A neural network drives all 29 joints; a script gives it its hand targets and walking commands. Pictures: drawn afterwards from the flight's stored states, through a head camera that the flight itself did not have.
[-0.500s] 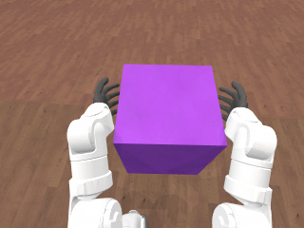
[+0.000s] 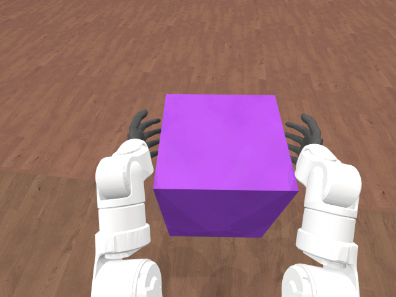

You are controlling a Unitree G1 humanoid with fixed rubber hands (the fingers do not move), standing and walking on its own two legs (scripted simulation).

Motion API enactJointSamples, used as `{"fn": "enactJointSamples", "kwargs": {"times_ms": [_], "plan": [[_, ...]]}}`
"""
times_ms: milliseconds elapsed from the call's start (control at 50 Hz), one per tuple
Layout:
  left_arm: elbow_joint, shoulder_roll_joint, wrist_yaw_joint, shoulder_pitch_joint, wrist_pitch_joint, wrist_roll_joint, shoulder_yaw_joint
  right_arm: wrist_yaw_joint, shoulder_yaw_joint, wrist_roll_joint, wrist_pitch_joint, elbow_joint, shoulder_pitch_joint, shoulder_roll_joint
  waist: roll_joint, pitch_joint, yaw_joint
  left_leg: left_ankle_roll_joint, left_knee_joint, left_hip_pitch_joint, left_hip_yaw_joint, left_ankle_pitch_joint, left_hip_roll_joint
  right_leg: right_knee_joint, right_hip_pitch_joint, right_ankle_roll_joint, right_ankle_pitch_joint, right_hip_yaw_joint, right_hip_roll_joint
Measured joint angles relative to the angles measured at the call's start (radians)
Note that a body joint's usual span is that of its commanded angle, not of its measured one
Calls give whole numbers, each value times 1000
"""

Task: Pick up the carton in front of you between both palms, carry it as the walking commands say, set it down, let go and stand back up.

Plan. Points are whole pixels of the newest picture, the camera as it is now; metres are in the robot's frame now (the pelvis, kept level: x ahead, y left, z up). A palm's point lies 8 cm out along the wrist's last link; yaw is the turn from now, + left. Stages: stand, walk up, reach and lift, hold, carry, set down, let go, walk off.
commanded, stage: carry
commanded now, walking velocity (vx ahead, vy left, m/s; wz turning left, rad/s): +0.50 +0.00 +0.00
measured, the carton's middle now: (217, 171) +0.35 +0.02 +0.06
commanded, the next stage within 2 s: none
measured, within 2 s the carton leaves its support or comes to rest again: neither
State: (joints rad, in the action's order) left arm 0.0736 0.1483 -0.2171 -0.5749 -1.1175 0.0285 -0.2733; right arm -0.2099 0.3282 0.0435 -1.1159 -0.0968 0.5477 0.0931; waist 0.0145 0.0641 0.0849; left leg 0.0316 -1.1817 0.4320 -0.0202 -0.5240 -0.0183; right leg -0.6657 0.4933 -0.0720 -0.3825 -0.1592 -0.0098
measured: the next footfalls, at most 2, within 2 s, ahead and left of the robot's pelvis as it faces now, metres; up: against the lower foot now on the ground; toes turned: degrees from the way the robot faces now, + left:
left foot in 0.28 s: +0.34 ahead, +0.13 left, +0.03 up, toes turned +6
right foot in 0.66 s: +0.55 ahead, -0.08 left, +0.06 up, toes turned -7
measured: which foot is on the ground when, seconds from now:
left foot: up 0.00-0.26, down 0.28-0.68, up 0.70-1.00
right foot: down 0.00-0.28, up 0.30-0.64, down 0.66-1.00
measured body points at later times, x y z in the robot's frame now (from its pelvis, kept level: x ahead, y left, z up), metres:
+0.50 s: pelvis +0.28 +0.04 +0.05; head +0.31 +0.05 +0.50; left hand +0.65 +0.17 +0.17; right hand +0.61 -0.14 +0.17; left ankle +0.29 +0.12 -0.68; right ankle +0.29 -0.07 -0.59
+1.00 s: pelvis +0.57 +0.03 +0.08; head +0.59 +0.03 +0.53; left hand +0.92 +0.20 +0.23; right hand +0.94 -0.12 +0.22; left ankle +0.71 +0.14 -0.61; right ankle +0.50 -0.08 -0.65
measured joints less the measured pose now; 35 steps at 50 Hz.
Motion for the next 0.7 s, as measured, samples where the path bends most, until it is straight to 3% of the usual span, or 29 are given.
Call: {"fn": "enactJointSamples", "kwargs": {"times_ms": [40, 100, 200, 260, 300, 320, 380, 420, 460, 560, 620, 660, 700], "plan": [[7, -1, -8, 21, -8, -4, 0, 5, 18, 9, -7, 14, 5, 19, -5, -5, 14, 18, -118, 109, -6, 34, 14, 54, -54, 10, -3, 10, 1], [29, -6, -8, 31, -6, -25, -4, 6, 28, 20, -4, -6, 3, 42, -4, -20, 19, 23, -90, 229, -24, 76, 1, 127, -136, 16, -13, 18, 7], [58, -9, -21, 7, 10, -39, 4, -1, 7, 20, 12, -64, -5, 46, -6, -24, 5, 9, 241, 286, -44, 133, -37, 217, -264, 42, -53, 27, 19], [60, -10, -18, -1, 2, -29, 1, -1, -4, 19, 13, -52, 2, 36, -28, -9, -28, 17, 460, 206, -99, 173, -18, 199, -327, 73, -123, 38, 52], [55, -24, -7, 0, -4, -17, -13, -2, -15, 17, 19, -5, 27, 38, -48, -5, -69, 30, 494, 148, -135, 221, 10, 37, -305, 76, -187, 49, 97], [46, -33, -1, 9, 0, -12, -21, -3, -23, 16, 21, 19, 34, 43, -45, -5, -97, 33, 469, 137, -139, 198, 16, -108, -255, 75, -173, 81, 95], [10, -30, 7, 25, 3, 13, -57, 6, -41, -2, -6, 33, 14, 56, -20, -15, -152, 36, 505, 66, -131, 143, 22, -529, -63, 52, -125, 145, 36], [6, -12, 12, 30, 2, 23, -74, 2, -47, -9, -14, 15, -11, 59, -17, -25, -167, 28, 566, 9, -124, 143, 22, -630, 46, 36, -82, 137, 21], [22, 4, 15, 35, 7, 30, -77, -1, -45, -21, -10, -5, -25, 57, -18, -37, -172, 27, 620, -46, -120, 139, 20, -619, 130, 26, -50, 124, 23], [94, 4, 6, 48, 31, 29, -57, -4, -54, -48, 10, -53, -10, 48, -19, -40, -166, 11, 722, -171, -111, 107, 17, -338, 221, 32, 6, 99, 55], [104, -12, 0, 45, 32, 22, -46, -5, -62, -44, 7, -63, 3, 46, -3, -19, -140, -14, 737, -240, -104, 55, -3, -110, 170, 30, 28, 57, 49], [74, -17, 1, 19, 27, 19, -39, -4, -55, -37, -6, -63, 10, 35, 19, -6, -109, -31, 660, -260, -93, -17, -38, 14, 85, 15, 75, 8, 19], [23, -13, 0, -11, 30, 16, -20, -4, -39, -27, -5, -49, 7, 11, 24, -2, -61, -28, 403, -180, -56, -2, -58, -29, 60, 5, 46, -12, 4]]}}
